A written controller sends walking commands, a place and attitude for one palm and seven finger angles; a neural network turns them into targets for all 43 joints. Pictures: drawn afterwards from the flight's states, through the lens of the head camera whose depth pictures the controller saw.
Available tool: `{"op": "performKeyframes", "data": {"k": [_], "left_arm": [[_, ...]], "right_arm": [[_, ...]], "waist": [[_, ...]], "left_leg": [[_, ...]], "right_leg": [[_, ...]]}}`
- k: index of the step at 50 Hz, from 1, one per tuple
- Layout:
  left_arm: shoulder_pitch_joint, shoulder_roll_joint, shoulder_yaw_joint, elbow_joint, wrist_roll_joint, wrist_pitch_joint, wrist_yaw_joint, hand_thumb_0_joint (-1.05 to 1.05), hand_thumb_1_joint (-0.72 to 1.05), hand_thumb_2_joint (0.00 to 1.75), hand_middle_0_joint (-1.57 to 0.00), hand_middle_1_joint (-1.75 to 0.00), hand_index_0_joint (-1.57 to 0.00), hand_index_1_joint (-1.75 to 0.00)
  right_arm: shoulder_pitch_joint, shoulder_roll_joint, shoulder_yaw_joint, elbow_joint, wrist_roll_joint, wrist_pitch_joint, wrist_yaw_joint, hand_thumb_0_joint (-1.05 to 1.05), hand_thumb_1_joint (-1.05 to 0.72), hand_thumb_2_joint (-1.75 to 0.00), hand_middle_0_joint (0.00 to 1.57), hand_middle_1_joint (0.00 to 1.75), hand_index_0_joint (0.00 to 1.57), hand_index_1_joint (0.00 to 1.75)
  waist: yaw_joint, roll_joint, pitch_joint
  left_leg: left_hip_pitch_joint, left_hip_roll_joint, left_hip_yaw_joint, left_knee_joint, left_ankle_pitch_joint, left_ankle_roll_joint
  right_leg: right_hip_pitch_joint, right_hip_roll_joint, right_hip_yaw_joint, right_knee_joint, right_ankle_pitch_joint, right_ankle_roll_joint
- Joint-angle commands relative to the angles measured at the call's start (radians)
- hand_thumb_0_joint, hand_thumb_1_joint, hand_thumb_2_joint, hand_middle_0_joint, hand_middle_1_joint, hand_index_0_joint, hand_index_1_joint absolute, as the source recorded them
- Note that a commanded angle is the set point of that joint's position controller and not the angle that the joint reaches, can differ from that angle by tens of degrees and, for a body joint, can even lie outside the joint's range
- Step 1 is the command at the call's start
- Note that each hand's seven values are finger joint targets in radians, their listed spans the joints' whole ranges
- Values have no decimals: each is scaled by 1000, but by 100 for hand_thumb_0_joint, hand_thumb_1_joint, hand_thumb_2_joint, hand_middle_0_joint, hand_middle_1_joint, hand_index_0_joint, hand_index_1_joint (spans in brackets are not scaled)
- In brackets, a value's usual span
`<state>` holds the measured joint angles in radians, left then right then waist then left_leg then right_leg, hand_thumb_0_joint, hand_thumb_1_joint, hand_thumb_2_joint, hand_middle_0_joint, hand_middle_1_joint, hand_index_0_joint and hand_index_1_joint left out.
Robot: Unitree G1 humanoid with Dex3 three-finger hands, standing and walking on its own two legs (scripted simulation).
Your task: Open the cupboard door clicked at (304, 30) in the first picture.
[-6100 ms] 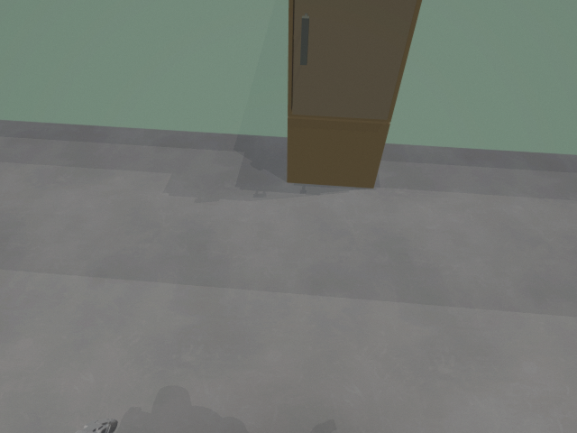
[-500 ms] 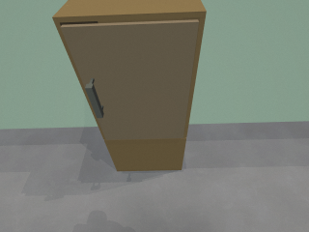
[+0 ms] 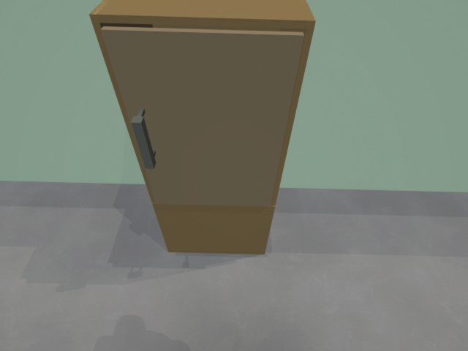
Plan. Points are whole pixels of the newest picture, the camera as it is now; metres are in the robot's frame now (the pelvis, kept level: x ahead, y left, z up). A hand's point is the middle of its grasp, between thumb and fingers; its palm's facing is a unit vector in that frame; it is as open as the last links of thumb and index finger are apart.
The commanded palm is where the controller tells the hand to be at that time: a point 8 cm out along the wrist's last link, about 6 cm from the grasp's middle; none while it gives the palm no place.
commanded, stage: look again from close up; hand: left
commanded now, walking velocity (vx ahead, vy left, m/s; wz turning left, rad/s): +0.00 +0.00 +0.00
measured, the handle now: (146, 139) +0.61 +0.28 -0.03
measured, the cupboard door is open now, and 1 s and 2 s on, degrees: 0 0 0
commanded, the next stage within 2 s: shuffle to correct the standing spot in 0.54 s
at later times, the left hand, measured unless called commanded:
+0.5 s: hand out of the picture +0.03 +0.22 -0.17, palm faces +0.03 -0.98 -0.22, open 7.4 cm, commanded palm none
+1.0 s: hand out of the picture +0.01 +0.20 -0.19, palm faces +0.08 -0.99 -0.15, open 7.4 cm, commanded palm none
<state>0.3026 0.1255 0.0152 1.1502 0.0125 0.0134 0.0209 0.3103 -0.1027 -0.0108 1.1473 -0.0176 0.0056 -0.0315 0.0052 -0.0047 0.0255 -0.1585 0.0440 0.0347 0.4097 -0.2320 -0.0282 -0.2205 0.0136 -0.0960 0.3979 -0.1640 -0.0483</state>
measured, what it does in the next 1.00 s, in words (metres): shifts its weight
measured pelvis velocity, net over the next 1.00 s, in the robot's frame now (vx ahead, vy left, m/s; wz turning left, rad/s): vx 0.06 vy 0.04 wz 0.00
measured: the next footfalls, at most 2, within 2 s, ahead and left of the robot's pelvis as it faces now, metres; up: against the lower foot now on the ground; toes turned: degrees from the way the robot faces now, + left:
none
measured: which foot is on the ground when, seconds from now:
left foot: down 0.00-1.00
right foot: down 0.00-1.00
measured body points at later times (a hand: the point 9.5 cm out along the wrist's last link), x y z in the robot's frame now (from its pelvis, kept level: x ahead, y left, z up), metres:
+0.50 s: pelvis +0.01 +0.04 +0.00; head +0.01 +0.03 +0.45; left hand +0.03 +0.27 -0.15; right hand +0.00 -0.16 -0.17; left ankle -0.01 +0.14 -0.74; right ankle +0.04 -0.08 -0.74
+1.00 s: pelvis +0.06 +0.04 -0.02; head +0.07 +0.05 +0.43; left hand +0.01 +0.25 -0.18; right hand +0.04 -0.18 -0.17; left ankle -0.01 +0.13 -0.74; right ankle +0.04 -0.08 -0.74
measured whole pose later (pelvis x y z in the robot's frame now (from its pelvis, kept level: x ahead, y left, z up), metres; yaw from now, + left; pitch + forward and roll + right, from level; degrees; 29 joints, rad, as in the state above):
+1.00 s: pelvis +0.06 +0.04 -0.02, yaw +0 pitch +0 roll +0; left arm 0.37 0.13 0.04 1.11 0.03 -0.02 0.01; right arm 0.33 -0.14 0.00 1.10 -0.02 -0.03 -0.02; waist 0.02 -0.01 0.03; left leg -0.17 -0.01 0.07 0.59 -0.41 0.03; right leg -0.25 -0.05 -0.07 0.61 -0.36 0.01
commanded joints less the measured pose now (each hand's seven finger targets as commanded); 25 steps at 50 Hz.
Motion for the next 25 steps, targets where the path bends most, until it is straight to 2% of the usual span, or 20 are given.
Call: {"op": "performKeyframes", "data": {"k": [1,2,3,4,5,7,9,10,11,14,16,22,25], "left_arm": [[45,89,16,-37,-4,-22,13,0,90,90,-20,-30,-20,-30],[135,123,4,-14,10,-47,51,0,90,90,-20,-30,-20,-30],[90,171,10,-59,8,-56,39,0,90,90,-20,-30,-20,-30],[39,168,17,-84,11,-60,35,0,90,90,-20,-30,-20,-30],[11,164,21,-98,12,-61,31,0,90,90,-20,-30,-20,-30],[18,118,13,-96,7,-58,25,0,90,90,-20,-30,-20,-30],[37,94,6,-89,3,-50,19,0,90,90,-20,-30,-20,-30],[46,93,6,-86,4,-47,16,0,90,90,-20,-30,-20,-30],[57,86,2,-82,2,-47,14,0,90,90,-20,-30,-20,-30],[64,76,-3,-72,-1,-47,12,0,90,90,-20,-30,-20,-30],[58,80,-5,-74,0,-45,12,0,90,90,-20,-30,-20,-30],[40,93,-1,-78,-1,-43,14,0,90,90,-20,-30,-20,-30],[37,97,1,-78,0,-43,14,0,90,90,-20,-30,-20,-30]], "right_arm": [[97,-76,-7,-15,2,-9,-8,0,-90,-90,20,30,20,30],[-38,-132,-13,-75,7,-24,10,0,-90,-90,20,30,20,30],[36,-74,-10,-109,4,-7,14,0,-90,-90,20,30,20,30],[88,-75,-10,-102,1,-9,18,0,-90,-90,20,30,20,30],[131,-64,-9,-100,-3,-11,21,0,-90,-90,20,30,20,30],[145,-66,-4,-103,-4,-23,18,0,-90,-90,20,30,20,30],[120,-83,1,-115,-3,-32,12,0,-90,-90,20,30,20,30],[117,-87,3,-119,-4,-38,10,0,-90,-90,20,30,20,30],[103,-96,6,-123,-3,-43,8,0,-90,-90,20,30,20,30],[97,-115,8,-120,0,-50,3,0,-90,-90,20,30,20,30],[94,-119,10,-113,-1,-51,2,0,-90,-90,20,30,20,30],[92,-127,11,-89,0,-51,1,0,-90,-90,20,30,20,30],[86,-129,12,-80,0,-54,1,0,-90,-90,20,30,20,30]], "waist": [[-5,-2,61],[48,30,98],[-22,19,0],[-47,2,-38],[-61,4,-42],[-49,25,9],[-25,87,64],[-13,107,70],[0,98,68],[6,25,67],[8,37,88],[2,5,70],[1,15,47]], "left_leg": [[-69,41,-41,-81,-39,42],[-135,45,18,125,-72,5],[-104,-1,-18,195,-150,16],[-68,8,-7,194,-128,26],[-31,3,1,166,-79,35],[-64,17,-38,74,-51,45],[-162,49,-96,-21,-63,62],[-205,63,-117,-60,-71,70],[-226,69,-131,-84,-67,73],[-216,64,-129,-101,-46,75],[-208,62,-130,-112,-30,75],[-157,57,-115,-107,26,72],[-121,59,-105,-105,75,72]], "right_leg": [[-18,-131,156,-142,-180,22],[-18,-179,195,-119,46,66],[-53,-244,287,-174,-238,-7],[-104,-239,260,-165,-355,-48],[-139,-217,205,-130,-337,-50],[-155,-167,164,-71,-306,-32],[-93,-116,131,-9,-227,-8],[-42,-105,104,25,-168,-3],[2,-99,95,42,-110,2],[42,-106,90,42,-44,9],[34,-109,92,42,-33,12],[41,-117,90,38,-1,19],[49,-123,90,40,23,18]]}}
